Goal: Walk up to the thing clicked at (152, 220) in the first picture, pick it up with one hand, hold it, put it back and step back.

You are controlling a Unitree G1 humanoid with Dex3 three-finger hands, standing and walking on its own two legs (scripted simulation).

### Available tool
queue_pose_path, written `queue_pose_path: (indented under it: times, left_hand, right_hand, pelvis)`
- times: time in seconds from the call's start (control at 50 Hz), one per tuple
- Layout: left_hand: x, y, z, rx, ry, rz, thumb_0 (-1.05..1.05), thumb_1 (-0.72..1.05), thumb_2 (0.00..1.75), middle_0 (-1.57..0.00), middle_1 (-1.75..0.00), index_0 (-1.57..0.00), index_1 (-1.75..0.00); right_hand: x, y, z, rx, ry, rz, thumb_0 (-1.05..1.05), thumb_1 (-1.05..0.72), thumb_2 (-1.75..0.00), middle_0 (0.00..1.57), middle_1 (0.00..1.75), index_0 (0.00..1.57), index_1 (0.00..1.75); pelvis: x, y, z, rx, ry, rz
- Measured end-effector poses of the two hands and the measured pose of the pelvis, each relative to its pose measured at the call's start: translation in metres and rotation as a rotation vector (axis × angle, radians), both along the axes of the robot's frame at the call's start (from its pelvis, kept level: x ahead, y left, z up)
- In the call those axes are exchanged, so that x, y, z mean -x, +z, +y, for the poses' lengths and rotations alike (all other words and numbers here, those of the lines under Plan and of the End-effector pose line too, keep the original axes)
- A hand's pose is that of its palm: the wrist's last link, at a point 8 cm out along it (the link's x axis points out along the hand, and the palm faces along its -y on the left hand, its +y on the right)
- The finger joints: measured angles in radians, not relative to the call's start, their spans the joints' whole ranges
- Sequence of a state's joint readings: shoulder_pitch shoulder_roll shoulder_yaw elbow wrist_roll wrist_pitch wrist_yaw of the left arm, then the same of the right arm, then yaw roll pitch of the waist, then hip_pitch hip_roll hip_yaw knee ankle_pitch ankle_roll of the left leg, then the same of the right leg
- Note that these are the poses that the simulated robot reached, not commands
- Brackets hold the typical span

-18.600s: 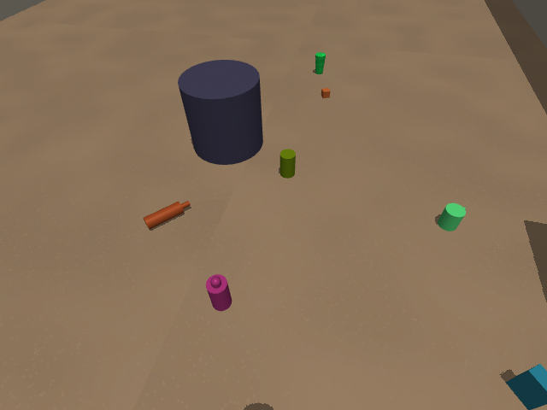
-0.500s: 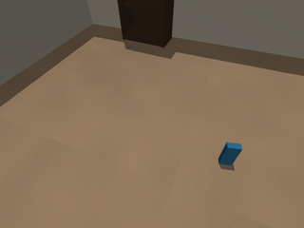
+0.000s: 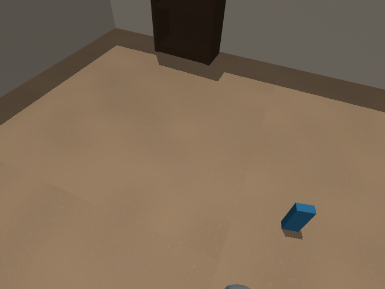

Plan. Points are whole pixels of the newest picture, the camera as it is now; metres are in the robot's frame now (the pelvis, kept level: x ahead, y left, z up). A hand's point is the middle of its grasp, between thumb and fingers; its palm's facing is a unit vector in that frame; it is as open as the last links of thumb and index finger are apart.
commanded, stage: walk up
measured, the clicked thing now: out of the picture -0.93 +0.12 -0.74
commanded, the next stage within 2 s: stand in 1.94 s
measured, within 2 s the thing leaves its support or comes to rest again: neither
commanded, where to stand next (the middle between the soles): +0.52 -0.04 m, yaw +0 degrees
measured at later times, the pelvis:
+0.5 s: pelvis +0.19 -0.05 +0.00, yaw +0 degrees
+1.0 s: pelvis +0.37 -0.04 -0.01, yaw -1 degrees
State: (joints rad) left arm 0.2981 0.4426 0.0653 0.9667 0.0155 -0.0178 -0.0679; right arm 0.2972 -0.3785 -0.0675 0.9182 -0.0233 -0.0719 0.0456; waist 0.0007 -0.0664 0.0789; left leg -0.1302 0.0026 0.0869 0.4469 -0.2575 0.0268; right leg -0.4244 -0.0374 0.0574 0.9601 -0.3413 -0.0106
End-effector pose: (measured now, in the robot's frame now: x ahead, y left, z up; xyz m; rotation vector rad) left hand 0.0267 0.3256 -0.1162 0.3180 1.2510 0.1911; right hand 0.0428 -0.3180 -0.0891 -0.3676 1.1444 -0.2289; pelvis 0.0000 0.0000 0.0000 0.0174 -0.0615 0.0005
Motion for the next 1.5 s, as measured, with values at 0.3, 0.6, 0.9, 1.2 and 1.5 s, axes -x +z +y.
queue_pose_path:
  times: [0.3, 0.6, 0.9, 1.2, 1.5]
  left_hand:
    - [-0.195, 0.026, -0.058, -0.048, -0.091, -0.238, 0.0, 0.91, 0.9, -0.21, -0.3, -0.2, -0.3]
    - [-0.237, 0.018, -0.044, -0.022, -0.021, -0.115, 0.0, 0.9, 0.9, -0.21, -0.3, -0.21, -0.3]
    - [-0.354, 0.001, -0.029, 0.008, -0.048, -0.054, 0.01, 0.91, 0.9, -0.2, -0.3, -0.2, -0.3]
    - [-0.454, 0.024, -0.072, -0.089, -0.06, -0.139, 0.0, 0.91, 0.9, -0.21, -0.3, -0.21, -0.3]
    - [-0.49, -0.013, -0.053, -0.042, -0.011, -0.103, 0.0, 0.91, 0.9, -0.21, -0.3, -0.2, -0.3]
  right_hand:
    - [-0.093, -0.049, -0.037, -0.079, -0.027, 0.07, 0.01, -0.9, -0.9, 0.2, 0.3, 0.21, 0.3]
    - [-0.241, -0.015, -0.04, -0.029, 0.064, 0.036, 0.01, -0.9, -0.9, 0.2, 0.3, 0.21, 0.3]
    - [-0.348, 0.003, -0.017, 0.0, 0.049, -0.061, 0.01, -0.9, -0.9, 0.2, 0.3, 0.21, 0.3]
    - [-0.436, -0.047, -0.053, -0.065, 0.03, 0.032, 0.01, -0.9, -0.9, 0.2, 0.3, 0.21, 0.3]
    - [-0.487, -0.039, -0.026, -0.035, 0.036, 0.026, 0.01, -0.9, -0.9, 0.2, 0.3, 0.21, 0.3]
  pelvis:
    - [-0.119, -0.017, -0.044, -0.004, -0.006, -0.015]
    - [-0.23, -0.005, -0.037, 0.036, 0.004, 0.019]
    - [-0.338, -0.004, -0.023, 0.008, -0.014, 0.009]
    - [-0.418, -0.014, -0.058, 0.004, 0.0, 0.021]
    - [-0.443, -0.022, -0.04, 0.029, 0.012, 0.014]
